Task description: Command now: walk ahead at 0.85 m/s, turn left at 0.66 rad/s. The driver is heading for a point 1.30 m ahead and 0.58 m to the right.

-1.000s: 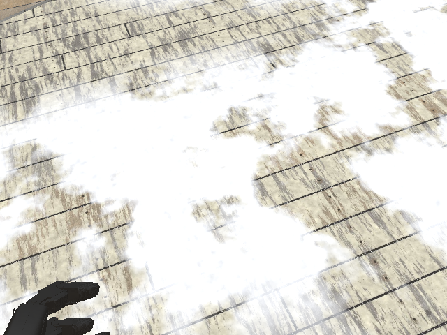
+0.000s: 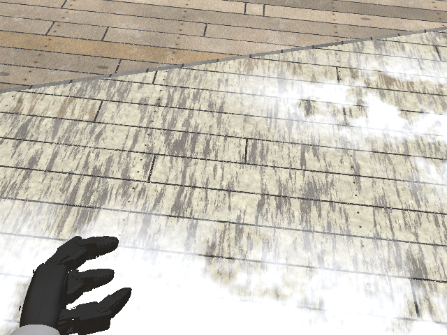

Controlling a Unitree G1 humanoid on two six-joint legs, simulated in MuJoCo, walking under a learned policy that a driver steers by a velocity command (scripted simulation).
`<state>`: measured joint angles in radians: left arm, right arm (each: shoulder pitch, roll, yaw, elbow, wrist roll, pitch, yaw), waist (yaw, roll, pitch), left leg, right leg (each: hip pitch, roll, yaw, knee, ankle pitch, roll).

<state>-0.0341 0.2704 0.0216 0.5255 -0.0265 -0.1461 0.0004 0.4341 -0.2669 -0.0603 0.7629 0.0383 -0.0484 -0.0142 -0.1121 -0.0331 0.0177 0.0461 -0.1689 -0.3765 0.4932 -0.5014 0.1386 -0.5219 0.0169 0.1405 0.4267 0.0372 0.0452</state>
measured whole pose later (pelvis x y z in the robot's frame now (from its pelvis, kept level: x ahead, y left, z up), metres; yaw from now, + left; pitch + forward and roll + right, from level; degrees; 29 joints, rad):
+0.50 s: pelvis +0.26 -0.01 +0.01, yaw -13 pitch +1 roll -1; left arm 0.35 0.33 0.08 0.71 -0.03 0.03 0.04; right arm -0.02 -0.21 -0.01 0.63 -0.03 -0.01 -0.01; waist 0.08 -0.03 0.06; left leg -0.38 0.00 -0.01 0.50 -0.13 0.01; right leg -0.51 0.02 0.06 1.16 -0.51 0.09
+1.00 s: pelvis +0.29 -0.07 +0.02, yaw -40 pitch +3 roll +3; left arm 0.20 0.34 0.07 0.55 -0.01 0.05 0.03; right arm 0.06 -0.33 -0.09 0.73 0.00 0.00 -0.02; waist 0.00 0.01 0.06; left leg -0.55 -0.04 -0.09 0.96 -0.34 -0.07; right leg -0.36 0.05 0.14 0.49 -0.18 -0.04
